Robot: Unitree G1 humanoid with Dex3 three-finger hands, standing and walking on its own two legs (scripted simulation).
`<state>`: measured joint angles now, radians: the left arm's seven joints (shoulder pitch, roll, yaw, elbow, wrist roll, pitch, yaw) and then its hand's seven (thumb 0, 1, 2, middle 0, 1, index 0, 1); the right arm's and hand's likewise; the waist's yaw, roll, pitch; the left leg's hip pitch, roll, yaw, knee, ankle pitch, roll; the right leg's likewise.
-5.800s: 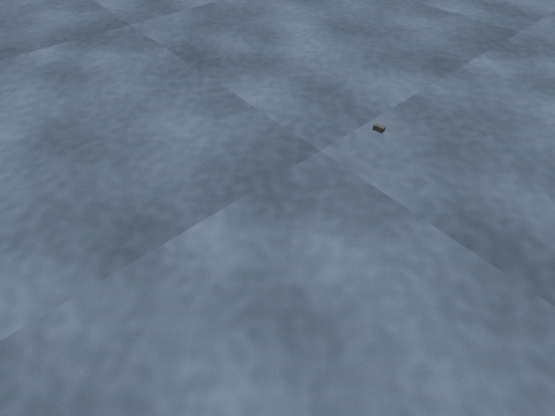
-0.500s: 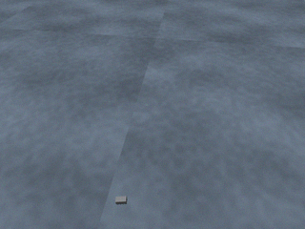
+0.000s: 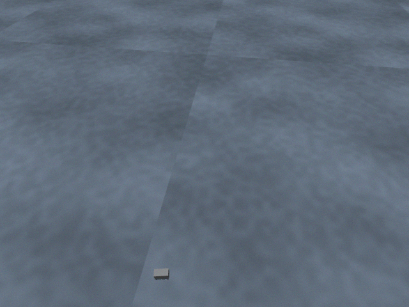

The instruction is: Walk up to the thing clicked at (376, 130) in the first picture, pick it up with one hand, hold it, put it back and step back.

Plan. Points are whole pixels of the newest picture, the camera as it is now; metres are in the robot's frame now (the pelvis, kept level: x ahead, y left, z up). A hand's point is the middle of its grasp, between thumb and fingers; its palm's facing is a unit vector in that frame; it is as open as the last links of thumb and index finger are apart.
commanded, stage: stand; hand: left
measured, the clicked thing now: (161, 273) +0.42 +0.22 -0.77
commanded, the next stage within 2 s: none
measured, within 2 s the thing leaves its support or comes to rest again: neither
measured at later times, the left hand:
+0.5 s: hand out of the picture +0.09 +0.26 -0.16, palm faces +0.00 -0.94 -0.34, open 7.3 cm
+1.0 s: hand out of the picture +0.09 +0.26 -0.15, palm faces +0.01 -0.94 -0.34, open 7.3 cm
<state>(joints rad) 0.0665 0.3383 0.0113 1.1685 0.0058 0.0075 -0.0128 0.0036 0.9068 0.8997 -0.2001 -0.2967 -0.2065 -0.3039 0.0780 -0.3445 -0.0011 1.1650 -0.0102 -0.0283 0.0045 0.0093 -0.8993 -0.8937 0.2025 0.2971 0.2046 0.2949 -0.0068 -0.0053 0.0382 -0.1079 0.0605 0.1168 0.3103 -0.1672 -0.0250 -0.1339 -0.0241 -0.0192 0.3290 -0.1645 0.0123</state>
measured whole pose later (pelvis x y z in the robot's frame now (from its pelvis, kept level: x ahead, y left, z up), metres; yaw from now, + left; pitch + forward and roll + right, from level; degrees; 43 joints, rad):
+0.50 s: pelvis +0.01 +0.00 +0.00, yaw +1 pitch -1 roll +0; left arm 0.08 0.34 0.00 1.16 0.01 -0.01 0.00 0.00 0.91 0.90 -0.20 -0.30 -0.21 -0.30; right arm 0.07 -0.34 0.00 1.16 -0.01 -0.02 0.01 0.01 -0.90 -0.89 0.20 0.30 0.20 0.29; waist 0.00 0.00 0.04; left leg -0.10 0.05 0.10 0.29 -0.17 -0.02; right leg -0.11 -0.03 -0.04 0.30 -0.17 0.02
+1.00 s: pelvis +0.01 +0.00 +0.00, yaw +2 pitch -2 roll +0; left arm 0.08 0.35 0.00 1.16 0.01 -0.01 0.00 0.00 0.91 0.90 -0.20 -0.30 -0.21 -0.30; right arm 0.08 -0.34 0.00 1.15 -0.01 -0.02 0.01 0.01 -0.90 -0.89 0.20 0.30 0.20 0.29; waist 0.00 0.00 0.04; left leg -0.08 0.05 0.09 0.28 -0.17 -0.02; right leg -0.09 -0.03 -0.05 0.29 -0.17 0.02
